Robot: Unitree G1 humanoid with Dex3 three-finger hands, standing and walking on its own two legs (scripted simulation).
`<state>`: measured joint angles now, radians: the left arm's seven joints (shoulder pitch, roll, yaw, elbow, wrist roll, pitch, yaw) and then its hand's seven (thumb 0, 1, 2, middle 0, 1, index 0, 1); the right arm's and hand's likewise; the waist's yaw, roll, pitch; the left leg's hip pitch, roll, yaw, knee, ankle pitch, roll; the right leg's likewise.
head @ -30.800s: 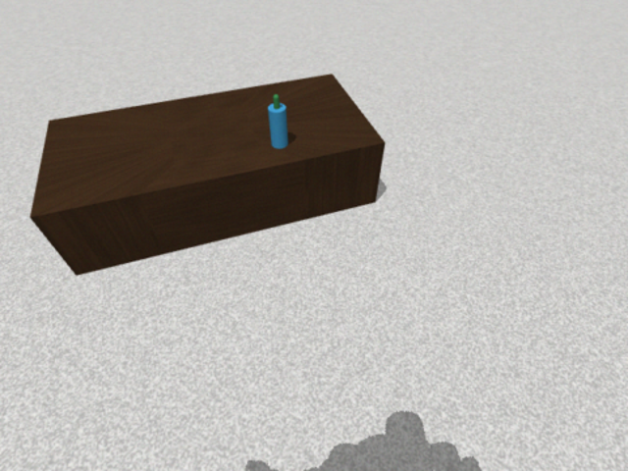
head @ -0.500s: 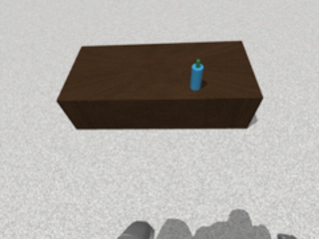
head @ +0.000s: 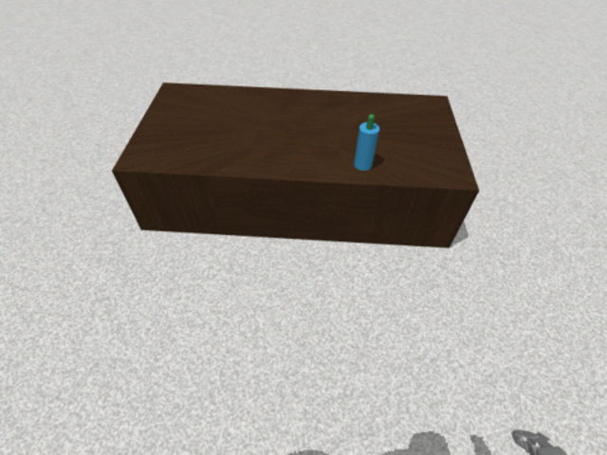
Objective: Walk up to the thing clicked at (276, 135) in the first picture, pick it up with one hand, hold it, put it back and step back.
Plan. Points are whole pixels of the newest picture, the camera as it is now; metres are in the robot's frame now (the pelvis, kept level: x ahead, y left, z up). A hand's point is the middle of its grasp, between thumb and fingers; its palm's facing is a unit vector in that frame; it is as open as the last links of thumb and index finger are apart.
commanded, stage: step back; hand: right
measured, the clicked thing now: (367, 141) +1.12 -0.22 -0.32
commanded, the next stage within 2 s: stand in 0.80 s
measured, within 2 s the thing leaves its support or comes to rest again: neither
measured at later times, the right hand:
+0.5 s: hand out of the picture +0.10 -0.23 -0.14, palm faces -0.01 +0.94 -0.34, open 7.4 cm
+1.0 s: hand out of the picture +0.13 -0.24 -0.13, palm faces -0.01 +0.94 -0.34, open 7.3 cm
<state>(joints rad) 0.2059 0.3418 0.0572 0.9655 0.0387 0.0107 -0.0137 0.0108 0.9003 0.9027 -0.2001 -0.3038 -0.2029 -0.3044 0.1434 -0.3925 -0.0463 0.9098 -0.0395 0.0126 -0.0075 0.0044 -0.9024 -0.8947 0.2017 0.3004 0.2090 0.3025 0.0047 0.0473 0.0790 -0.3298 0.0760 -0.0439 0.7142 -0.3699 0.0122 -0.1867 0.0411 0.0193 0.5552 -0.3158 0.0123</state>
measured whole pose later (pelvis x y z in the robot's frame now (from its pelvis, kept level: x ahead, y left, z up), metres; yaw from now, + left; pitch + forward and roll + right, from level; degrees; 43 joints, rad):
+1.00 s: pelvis +0.02 +0.01 +0.02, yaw +0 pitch -2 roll +0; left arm 0.09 0.34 0.01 1.09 0.01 0.00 0.00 0.01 0.90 0.90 -0.20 -0.30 -0.20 -0.30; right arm 0.04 -0.34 -0.02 1.08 -0.01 0.00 0.00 0.00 -0.91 -0.89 0.20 0.30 0.21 0.30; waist 0.00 0.00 0.10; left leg -0.17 0.01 -0.01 0.44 -0.23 -0.01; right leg -0.09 -0.03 0.04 0.41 -0.27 0.04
